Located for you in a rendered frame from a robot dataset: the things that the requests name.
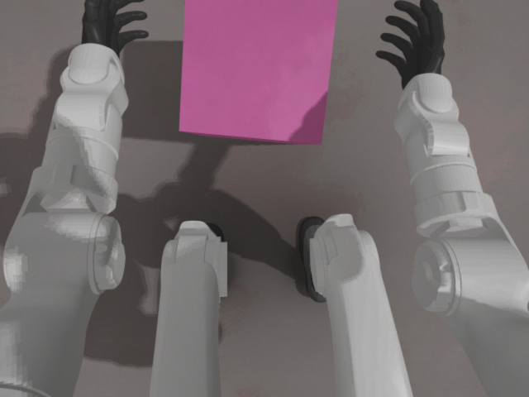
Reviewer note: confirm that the right robot thigh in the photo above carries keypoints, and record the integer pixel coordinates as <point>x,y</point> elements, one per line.
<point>368,359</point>

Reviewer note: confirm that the carton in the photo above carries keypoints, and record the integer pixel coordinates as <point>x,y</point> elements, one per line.
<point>257,70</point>

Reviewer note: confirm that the robot thigh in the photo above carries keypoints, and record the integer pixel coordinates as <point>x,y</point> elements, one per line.
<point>186,357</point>
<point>368,359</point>

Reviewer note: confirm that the left robot thigh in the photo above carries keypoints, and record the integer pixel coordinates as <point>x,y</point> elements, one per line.
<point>186,357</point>

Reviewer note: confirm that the robot left upper arm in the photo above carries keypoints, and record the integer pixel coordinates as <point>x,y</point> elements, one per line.
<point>57,266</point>

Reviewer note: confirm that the robot right forearm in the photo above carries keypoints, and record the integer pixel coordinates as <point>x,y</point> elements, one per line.
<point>448,195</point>

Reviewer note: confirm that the right robot hand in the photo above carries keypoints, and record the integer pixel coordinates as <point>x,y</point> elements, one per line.
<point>425,54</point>

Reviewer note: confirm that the robot left forearm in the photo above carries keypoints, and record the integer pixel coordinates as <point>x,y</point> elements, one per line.
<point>82,148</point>

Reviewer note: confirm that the robot right upper arm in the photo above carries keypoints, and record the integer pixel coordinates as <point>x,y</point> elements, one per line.
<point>479,287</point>

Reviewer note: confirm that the left robot hand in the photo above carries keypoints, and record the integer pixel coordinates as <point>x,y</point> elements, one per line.
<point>101,24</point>

